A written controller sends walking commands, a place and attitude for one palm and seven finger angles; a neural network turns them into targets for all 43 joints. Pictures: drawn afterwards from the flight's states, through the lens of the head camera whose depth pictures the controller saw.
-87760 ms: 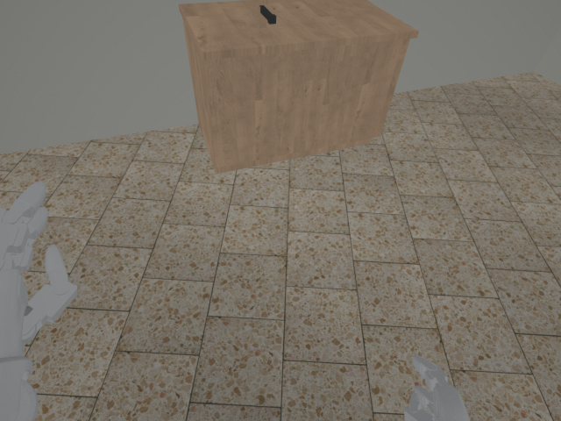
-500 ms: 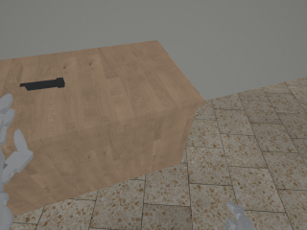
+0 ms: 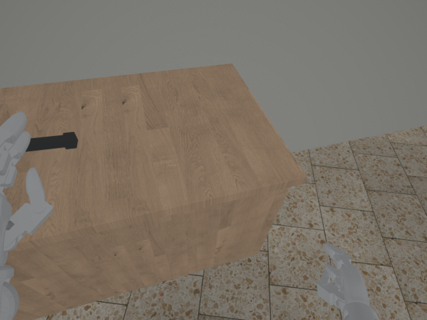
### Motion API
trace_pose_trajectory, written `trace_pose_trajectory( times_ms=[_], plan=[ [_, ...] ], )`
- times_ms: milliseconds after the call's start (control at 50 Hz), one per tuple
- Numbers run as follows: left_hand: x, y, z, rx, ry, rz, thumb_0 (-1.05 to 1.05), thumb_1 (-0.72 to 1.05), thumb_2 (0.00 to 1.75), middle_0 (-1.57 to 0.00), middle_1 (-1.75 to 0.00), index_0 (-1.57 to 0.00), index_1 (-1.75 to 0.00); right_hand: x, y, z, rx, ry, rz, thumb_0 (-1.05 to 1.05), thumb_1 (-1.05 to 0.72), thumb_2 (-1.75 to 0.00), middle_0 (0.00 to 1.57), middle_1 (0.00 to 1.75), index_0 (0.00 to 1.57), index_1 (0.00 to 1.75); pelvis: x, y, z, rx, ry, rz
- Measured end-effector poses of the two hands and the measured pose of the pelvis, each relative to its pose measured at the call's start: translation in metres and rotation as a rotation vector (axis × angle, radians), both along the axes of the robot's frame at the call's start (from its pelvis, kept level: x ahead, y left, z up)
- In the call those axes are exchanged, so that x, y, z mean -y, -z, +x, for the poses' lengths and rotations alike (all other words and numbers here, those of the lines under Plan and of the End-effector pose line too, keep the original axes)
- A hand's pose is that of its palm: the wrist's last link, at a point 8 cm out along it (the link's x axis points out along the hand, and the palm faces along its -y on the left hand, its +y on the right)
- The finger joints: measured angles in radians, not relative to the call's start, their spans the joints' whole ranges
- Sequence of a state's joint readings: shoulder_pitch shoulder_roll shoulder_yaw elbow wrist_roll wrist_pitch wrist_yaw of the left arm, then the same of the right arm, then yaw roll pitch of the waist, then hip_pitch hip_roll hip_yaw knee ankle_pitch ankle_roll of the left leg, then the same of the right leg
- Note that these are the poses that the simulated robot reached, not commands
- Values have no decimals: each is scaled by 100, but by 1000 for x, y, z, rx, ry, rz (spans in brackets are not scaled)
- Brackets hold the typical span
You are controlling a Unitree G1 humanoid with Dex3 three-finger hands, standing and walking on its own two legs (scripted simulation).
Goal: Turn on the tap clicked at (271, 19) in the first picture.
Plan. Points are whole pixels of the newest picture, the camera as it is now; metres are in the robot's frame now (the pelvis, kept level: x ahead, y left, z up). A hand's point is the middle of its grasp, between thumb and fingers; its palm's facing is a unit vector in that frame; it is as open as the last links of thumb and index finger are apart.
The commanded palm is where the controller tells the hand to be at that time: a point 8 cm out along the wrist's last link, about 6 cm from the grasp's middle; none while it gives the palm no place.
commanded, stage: come to a stop and stand still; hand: left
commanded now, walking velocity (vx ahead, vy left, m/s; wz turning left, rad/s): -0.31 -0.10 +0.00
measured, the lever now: (70, 140) +0.48 +0.38 +0.02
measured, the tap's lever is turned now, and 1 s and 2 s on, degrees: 86 86 86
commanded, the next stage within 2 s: look again from close up in 1.74 s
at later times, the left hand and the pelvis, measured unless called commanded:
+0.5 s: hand (43, 190) +0.23 +0.24 +0.19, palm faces +0.37 -0.82 -0.43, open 7.4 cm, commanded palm +0.18 +0.28 +0.19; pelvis +0.02 +0.01 +0.02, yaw +0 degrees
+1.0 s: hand out of the picture +0.19 +0.29 +0.18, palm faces +0.43 -0.80 -0.41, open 7.5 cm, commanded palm +0.14 +0.32 +0.19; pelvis -0.01 +0.04 +0.02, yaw +2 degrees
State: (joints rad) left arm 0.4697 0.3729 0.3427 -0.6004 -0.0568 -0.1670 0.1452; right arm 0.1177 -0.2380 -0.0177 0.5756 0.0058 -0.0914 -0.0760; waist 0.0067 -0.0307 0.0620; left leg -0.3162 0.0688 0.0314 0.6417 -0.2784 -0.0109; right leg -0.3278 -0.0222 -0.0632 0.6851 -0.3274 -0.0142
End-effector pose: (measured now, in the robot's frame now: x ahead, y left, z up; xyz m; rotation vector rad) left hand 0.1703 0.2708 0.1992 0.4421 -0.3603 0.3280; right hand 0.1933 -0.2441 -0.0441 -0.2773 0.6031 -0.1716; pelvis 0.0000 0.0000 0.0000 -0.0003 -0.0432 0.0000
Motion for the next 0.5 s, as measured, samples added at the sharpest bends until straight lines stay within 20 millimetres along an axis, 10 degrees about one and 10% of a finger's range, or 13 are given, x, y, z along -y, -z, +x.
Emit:
trace_pose_trajectory(
  times_ms=[220, 500],
  plan=[
    [-12, -3, 44, -129, -97, 11, 1, 89, 90, -20, -30, -20, -31, -39, 8, 39, -44, -63, 135, 1, -91, -90, 20, 30, 20, 30, 2, -17, 41, -41, -2, -4],
    [-12, -9, 22, -148, -53, 27, 2, 88, 90, -21, -30, -21, -31, -17, 7, 6, -86, 29, 60, 1, -91, -90, 20, 30, 20, 30, -5, -20, 19, -38, 5, -12]
  ],
)
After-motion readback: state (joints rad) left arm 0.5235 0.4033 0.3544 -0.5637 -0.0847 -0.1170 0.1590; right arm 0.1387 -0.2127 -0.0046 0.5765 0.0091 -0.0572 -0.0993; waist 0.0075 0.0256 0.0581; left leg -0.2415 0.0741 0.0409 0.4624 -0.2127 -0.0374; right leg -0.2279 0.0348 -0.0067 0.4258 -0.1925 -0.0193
